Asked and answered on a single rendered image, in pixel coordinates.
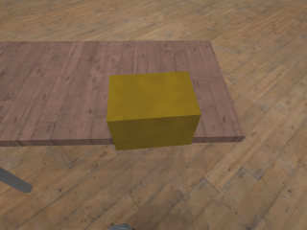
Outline table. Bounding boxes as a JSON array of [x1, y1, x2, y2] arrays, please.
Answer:
[[0, 40, 246, 193]]

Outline carton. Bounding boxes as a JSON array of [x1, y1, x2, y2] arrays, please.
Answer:
[[106, 71, 201, 150]]

